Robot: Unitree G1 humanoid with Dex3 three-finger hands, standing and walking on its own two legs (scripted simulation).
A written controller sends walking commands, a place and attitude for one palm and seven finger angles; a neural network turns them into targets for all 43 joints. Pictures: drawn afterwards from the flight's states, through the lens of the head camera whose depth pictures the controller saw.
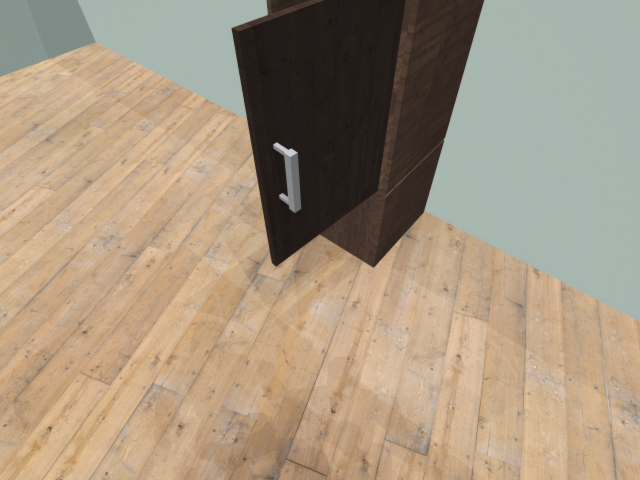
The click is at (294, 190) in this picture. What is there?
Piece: cupboard door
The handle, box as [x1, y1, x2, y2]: [273, 143, 300, 212]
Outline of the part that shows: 273,144 273,147 284,155 288,190 287,197 282,193 279,195 279,197 289,205 290,209 295,212 300,208 297,153 292,149 288,150 278,143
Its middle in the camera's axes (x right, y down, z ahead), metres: -0.07 -0.12 +0.81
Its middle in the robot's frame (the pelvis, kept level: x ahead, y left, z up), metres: +0.68 +0.11 -0.06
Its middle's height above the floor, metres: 0.72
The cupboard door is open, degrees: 84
